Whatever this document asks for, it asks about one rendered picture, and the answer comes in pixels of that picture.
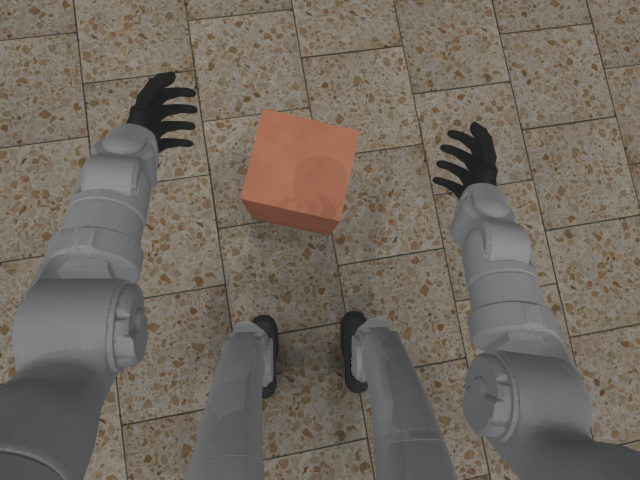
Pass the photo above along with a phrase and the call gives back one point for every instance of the robot right forearm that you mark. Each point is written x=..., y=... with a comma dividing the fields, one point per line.
x=508, y=311

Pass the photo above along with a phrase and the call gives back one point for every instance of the right robot upper arm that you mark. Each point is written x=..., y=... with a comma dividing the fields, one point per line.
x=535, y=411

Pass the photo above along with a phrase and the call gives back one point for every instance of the carton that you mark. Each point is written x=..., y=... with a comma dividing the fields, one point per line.
x=299, y=172

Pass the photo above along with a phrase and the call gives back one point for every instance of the right robot foot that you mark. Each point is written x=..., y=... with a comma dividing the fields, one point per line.
x=349, y=325

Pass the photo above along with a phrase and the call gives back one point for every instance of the robot left hand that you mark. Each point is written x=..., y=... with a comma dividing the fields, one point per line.
x=149, y=111

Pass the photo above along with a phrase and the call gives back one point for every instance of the robot right hand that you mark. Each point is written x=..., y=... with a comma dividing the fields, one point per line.
x=480, y=164

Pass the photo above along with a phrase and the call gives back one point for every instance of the robot right shin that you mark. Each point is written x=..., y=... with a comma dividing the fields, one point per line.
x=373, y=322

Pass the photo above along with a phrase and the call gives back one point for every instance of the left robot upper arm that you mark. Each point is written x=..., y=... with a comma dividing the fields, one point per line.
x=73, y=338

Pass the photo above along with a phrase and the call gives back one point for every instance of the robot left forearm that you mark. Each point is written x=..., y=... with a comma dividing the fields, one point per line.
x=106, y=215

